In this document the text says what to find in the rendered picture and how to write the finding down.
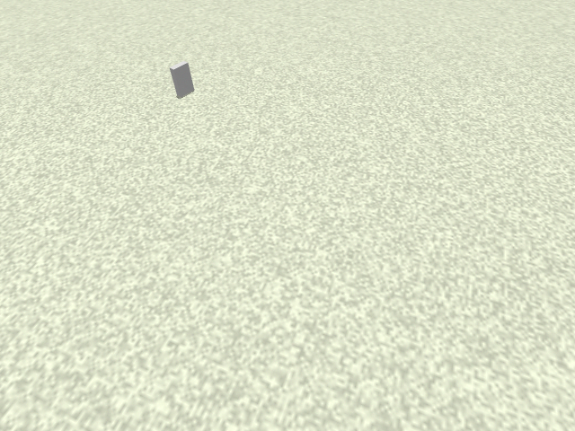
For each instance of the carton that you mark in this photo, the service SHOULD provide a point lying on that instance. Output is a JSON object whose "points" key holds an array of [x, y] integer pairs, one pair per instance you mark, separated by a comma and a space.
{"points": [[182, 78]]}

